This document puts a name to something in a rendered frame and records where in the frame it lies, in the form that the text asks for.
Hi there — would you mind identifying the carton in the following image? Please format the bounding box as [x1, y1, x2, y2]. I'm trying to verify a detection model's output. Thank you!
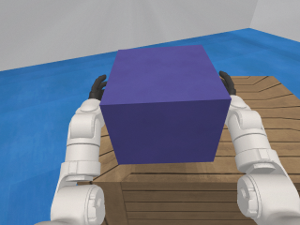
[99, 44, 232, 165]

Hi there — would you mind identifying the robot right upper arm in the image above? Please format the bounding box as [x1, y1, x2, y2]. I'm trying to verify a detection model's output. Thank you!
[237, 173, 300, 225]

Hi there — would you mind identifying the left robot hand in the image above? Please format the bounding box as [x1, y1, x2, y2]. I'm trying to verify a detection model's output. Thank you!
[88, 74, 107, 101]

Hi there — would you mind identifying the pedestal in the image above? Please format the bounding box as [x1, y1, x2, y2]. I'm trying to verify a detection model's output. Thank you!
[77, 76, 300, 225]

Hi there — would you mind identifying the right robot hand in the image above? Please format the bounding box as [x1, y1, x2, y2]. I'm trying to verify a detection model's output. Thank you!
[218, 71, 236, 96]

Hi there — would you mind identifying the robot left upper arm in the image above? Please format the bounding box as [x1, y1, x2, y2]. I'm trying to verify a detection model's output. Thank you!
[34, 184, 106, 225]

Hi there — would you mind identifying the robot left forearm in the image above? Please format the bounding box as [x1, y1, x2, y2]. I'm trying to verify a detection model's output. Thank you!
[50, 98, 105, 220]

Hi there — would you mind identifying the robot right forearm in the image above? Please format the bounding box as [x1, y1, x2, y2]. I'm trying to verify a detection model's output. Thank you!
[224, 95, 300, 204]

